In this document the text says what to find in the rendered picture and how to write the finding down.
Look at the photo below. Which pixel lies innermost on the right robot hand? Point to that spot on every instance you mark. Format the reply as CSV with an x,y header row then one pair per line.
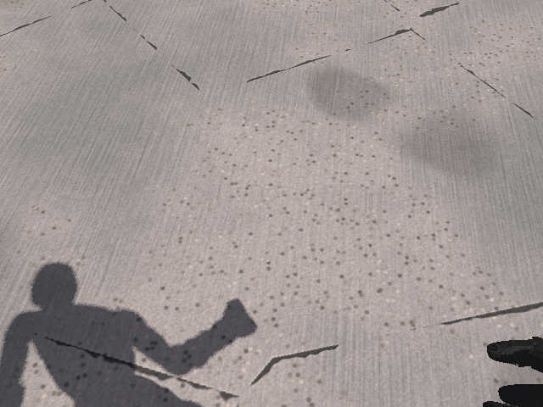
x,y
524,353

